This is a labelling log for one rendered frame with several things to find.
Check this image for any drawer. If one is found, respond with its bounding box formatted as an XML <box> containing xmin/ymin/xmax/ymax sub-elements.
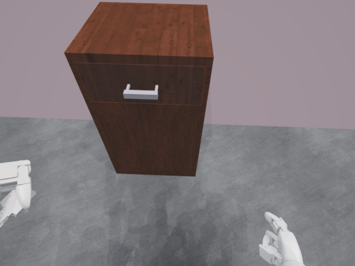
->
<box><xmin>76</xmin><ymin>62</ymin><xmax>205</xmax><ymax>105</ymax></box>

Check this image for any right robot hand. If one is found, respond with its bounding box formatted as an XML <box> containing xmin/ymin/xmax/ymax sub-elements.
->
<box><xmin>259</xmin><ymin>212</ymin><xmax>303</xmax><ymax>266</ymax></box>

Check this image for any left robot hand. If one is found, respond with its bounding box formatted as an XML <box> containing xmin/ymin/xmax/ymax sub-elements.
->
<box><xmin>0</xmin><ymin>160</ymin><xmax>36</xmax><ymax>229</ymax></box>

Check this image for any cabinet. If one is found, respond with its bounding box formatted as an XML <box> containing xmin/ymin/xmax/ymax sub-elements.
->
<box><xmin>64</xmin><ymin>2</ymin><xmax>214</xmax><ymax>177</ymax></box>

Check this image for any handle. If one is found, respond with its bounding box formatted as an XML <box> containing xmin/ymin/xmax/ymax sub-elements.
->
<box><xmin>123</xmin><ymin>84</ymin><xmax>158</xmax><ymax>100</ymax></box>

